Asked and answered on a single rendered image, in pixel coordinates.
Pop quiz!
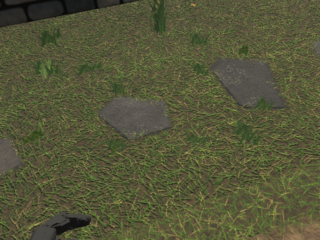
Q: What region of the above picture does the robot left hand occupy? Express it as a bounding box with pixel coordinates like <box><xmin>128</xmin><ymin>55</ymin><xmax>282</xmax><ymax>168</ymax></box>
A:
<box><xmin>29</xmin><ymin>211</ymin><xmax>91</xmax><ymax>240</ymax></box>

